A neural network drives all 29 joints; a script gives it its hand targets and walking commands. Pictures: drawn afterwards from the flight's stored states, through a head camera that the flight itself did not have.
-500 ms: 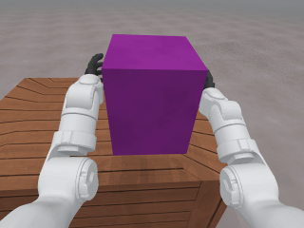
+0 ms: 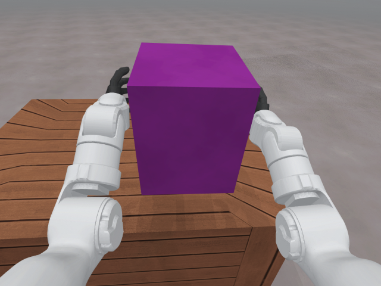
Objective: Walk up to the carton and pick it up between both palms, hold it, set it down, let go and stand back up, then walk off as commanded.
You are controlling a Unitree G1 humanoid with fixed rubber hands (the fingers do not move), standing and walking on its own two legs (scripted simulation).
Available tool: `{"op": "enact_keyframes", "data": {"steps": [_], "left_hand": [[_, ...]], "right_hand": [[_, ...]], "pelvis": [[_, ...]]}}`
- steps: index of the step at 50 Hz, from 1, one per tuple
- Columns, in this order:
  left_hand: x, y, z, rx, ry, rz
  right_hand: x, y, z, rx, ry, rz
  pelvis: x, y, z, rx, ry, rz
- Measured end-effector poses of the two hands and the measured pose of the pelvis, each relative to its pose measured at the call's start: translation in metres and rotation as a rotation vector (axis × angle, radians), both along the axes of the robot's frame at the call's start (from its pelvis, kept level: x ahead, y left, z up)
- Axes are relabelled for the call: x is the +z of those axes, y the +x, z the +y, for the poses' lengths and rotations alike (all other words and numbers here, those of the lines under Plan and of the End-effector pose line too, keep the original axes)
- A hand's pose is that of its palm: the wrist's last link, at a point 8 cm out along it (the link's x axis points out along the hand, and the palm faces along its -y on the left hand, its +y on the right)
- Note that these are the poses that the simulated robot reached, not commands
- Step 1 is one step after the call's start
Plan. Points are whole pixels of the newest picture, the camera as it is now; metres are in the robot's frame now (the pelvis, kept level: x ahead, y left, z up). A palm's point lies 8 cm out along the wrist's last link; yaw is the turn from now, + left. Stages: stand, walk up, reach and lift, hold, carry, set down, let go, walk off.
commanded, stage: hold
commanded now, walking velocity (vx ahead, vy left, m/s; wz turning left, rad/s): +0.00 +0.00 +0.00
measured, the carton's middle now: (188, 118) +0.40 +0.00 +0.22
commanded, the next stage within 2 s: set down in 0.54 s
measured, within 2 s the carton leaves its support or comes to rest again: neither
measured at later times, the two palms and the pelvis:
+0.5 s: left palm (115, 103) +0.39 +0.14 +0.26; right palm (257, 117) +0.38 -0.15 +0.23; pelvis +0.00 +0.00 +0.00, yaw +0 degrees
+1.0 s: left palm (119, 104) +0.41 +0.14 +0.25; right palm (251, 124) +0.40 -0.14 +0.21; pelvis +0.00 +0.00 +0.00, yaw +0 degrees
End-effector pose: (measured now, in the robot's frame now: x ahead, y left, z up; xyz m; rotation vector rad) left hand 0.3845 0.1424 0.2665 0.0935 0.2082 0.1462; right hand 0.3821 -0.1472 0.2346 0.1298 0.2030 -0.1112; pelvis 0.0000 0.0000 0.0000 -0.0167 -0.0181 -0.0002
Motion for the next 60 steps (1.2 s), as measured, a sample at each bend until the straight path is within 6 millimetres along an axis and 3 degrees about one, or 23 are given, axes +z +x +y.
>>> {"op": "enact_keyframes", "data": {"steps": [29, 39, 43, 52, 60], "left_hand": [[-0.002, 0.001, 0.0, -0.001, -0.001, 0.006], [0.006, 0.0, -0.004, -0.005, 0.013, -0.024], [0.004, 0.008, -0.004, -0.013, -0.005, -0.032], [-0.023, 0.035, 0.001, -0.022, -0.002, -0.006], [-0.028, 0.056, 0.004, -0.041, -0.008, -0.033]], "right_hand": [[-0.001, 0.001, 0.0, 0.001, -0.003, 0.007], [0.003, -0.001, -0.003, -0.001, -0.016, -0.025], [-0.001, 0.004, -0.003, -0.013, -0.015, -0.036], [-0.034, 0.026, 0.004, -0.015, -0.054, -0.013], [-0.038, 0.043, 0.006, -0.041, -0.029, -0.039]], "pelvis": [[0.0, 0.0, 0.0, 0.0, 0.0, 0.0], [0.0, 0.0, 0.0, 0.001, 0.0, 0.0], [0.0, -0.001, -0.001, 0.001, 0.001, -0.011], [0.002, 0.004, -0.002, 0.002, 0.003, -0.013], [0.004, 0.016, 0.003, 0.003, -0.004, 0.007]]}}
